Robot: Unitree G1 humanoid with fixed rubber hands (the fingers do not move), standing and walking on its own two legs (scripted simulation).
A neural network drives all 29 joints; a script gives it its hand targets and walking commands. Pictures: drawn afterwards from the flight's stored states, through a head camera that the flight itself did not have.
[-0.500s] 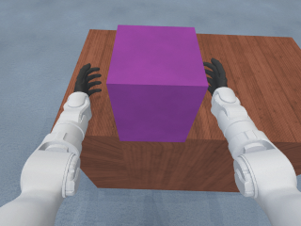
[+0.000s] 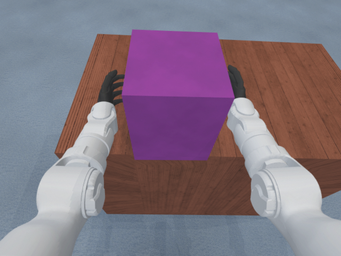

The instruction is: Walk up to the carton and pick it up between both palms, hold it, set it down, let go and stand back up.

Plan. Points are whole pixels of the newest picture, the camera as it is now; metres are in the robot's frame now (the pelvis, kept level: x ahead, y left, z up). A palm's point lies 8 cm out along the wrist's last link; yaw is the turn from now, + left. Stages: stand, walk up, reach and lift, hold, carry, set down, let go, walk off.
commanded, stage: reach and lift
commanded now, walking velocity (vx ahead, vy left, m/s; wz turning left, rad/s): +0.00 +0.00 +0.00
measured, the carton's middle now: (173, 100) +0.48 -0.01 +0.07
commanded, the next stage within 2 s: none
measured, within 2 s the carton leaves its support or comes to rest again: leaves its support in 1.80 s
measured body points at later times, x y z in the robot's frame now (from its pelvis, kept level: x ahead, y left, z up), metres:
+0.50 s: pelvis +0.00 +0.00 +0.01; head +0.08 +0.01 +0.45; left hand +0.48 +0.14 +0.09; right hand +0.46 -0.16 +0.10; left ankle +0.00 +0.11 -0.73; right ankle +0.00 -0.09 -0.73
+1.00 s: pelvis +0.03 +0.00 +0.01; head +0.10 +0.01 +0.46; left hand +0.48 +0.14 +0.09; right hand +0.46 -0.16 +0.09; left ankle +0.00 +0.11 -0.73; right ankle +0.00 -0.09 -0.73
